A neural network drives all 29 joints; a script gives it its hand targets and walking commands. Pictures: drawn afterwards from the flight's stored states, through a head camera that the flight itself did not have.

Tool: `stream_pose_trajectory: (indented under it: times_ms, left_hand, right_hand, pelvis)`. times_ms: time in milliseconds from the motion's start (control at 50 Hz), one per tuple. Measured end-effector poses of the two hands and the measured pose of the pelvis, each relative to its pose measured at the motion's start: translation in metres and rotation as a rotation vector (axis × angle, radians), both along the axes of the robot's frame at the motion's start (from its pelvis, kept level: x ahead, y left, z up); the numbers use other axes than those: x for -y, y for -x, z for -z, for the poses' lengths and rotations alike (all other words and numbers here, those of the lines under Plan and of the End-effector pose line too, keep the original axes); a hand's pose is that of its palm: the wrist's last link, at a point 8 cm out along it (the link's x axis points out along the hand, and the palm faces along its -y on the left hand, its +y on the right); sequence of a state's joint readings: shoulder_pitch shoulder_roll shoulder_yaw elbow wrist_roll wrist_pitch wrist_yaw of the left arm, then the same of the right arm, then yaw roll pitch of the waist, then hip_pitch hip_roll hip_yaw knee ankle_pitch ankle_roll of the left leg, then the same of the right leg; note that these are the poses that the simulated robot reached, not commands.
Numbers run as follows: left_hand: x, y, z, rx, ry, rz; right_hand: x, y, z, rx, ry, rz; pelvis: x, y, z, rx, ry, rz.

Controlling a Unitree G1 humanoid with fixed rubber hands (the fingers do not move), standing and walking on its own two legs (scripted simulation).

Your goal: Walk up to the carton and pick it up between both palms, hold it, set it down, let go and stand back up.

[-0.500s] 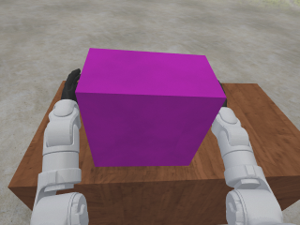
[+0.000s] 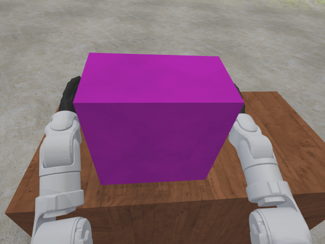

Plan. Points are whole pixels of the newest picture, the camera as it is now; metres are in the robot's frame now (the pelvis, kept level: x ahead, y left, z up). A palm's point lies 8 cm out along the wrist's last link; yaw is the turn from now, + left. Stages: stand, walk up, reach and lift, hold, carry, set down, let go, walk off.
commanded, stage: reach and lift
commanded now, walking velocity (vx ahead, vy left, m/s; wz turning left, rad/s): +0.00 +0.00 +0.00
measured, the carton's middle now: (155, 125) +0.36 +0.00 +0.14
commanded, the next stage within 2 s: hold in 0.26 s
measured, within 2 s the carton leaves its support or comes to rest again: neither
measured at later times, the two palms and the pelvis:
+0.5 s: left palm (56, 106) +0.34 +0.20 +0.22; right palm (230, 104) +0.35 -0.18 +0.21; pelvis -0.02 -0.01 +0.00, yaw +0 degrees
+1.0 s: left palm (60, 102) +0.34 +0.19 +0.23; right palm (235, 97) +0.35 -0.19 +0.22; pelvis -0.01 +0.00 +0.00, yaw +0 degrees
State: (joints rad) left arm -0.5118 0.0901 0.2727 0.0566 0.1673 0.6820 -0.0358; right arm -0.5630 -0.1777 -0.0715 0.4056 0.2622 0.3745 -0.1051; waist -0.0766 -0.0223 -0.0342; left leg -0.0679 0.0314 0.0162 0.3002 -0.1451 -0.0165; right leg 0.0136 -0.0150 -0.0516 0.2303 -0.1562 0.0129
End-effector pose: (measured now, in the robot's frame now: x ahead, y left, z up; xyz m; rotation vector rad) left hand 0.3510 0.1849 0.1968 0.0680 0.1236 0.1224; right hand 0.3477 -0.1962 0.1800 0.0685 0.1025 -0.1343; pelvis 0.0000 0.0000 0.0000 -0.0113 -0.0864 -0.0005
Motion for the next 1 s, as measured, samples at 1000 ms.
stream_pose_trajectory:
  times_ms: [1000]
  left_hand:
    - [-0.008,0.009,-0.032,0.005,0.033,-0.037]
  right_hand:
    - [-0.008,-0.005,-0.044,0.002,0.016,-0.037]
  pelvis:
    - [0.003,0.009,0.000,0.004,0.000,0.006]
